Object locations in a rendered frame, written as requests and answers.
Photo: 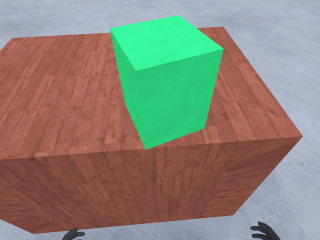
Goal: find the pedestal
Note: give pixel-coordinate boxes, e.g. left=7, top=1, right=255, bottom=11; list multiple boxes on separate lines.
left=0, top=26, right=303, bottom=234

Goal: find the carton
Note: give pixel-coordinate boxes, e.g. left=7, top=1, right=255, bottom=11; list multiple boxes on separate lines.
left=110, top=15, right=224, bottom=150

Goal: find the right robot hand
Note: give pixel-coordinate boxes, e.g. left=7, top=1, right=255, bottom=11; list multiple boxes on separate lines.
left=250, top=221, right=280, bottom=240

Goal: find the left robot hand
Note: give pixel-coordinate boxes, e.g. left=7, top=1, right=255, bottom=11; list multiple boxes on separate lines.
left=62, top=228, right=85, bottom=240

